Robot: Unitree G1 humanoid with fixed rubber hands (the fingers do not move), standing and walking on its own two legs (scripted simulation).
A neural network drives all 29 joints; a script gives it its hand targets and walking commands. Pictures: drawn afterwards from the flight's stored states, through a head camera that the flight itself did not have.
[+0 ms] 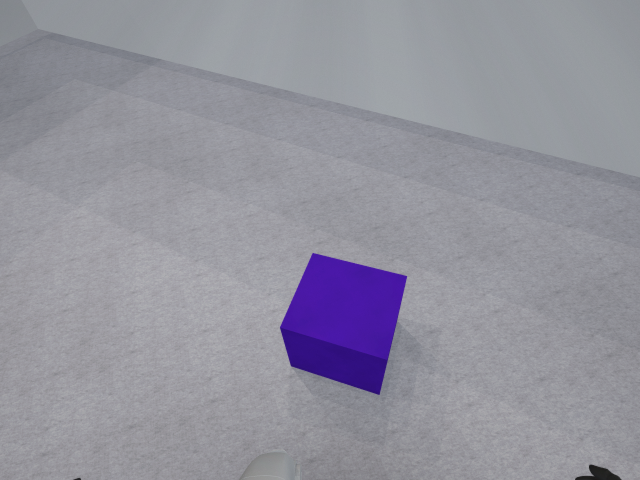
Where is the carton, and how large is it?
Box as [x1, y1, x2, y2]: [280, 253, 406, 394]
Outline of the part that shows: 312,253 280,326 290,364 292,366 379,394 406,276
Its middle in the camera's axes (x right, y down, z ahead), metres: +0.08 +0.26 +1.18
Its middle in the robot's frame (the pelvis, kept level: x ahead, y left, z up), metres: +0.62 -0.01 -0.62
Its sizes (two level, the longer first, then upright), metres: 0.294 0.264 0.278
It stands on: the floor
